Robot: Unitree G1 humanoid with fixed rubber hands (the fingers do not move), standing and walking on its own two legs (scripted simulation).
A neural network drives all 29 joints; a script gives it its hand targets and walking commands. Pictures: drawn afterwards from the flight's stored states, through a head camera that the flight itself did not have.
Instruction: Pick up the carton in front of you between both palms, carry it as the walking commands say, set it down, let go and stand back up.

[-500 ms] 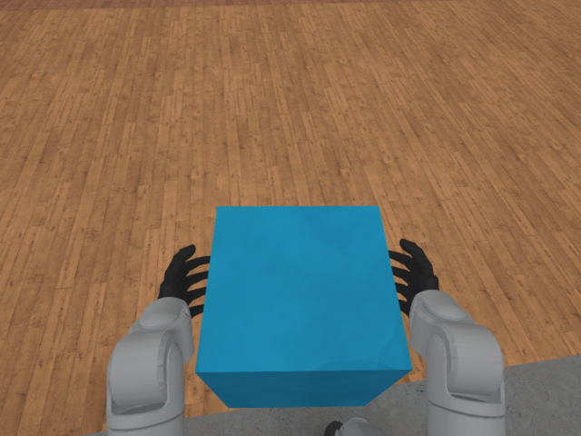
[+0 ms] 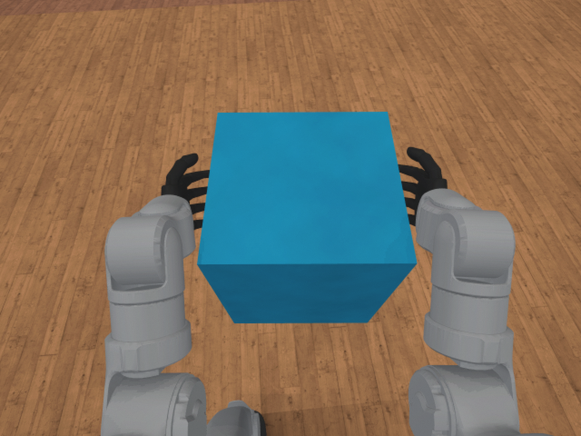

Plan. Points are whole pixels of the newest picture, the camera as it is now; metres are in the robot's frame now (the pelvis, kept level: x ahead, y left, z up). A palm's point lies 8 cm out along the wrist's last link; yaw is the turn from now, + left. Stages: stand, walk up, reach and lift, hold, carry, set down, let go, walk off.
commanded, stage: carry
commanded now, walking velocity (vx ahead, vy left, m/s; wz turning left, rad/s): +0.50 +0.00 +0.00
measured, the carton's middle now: (301, 230) +0.37 +0.00 +0.08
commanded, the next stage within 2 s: none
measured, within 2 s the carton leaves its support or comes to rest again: neither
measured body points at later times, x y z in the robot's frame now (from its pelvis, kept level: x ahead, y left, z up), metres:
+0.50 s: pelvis +0.33 +0.01 +0.00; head +0.43 +0.02 +0.44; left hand +0.74 +0.16 +0.14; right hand +0.74 -0.15 +0.14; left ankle +0.20 +0.09 -0.72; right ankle +0.47 -0.07 -0.71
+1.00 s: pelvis +0.66 +0.04 +0.03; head +0.70 +0.04 +0.48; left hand +1.06 +0.18 +0.17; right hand +1.04 -0.12 +0.17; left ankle +0.74 +0.11 -0.69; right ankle +0.51 -0.07 -0.61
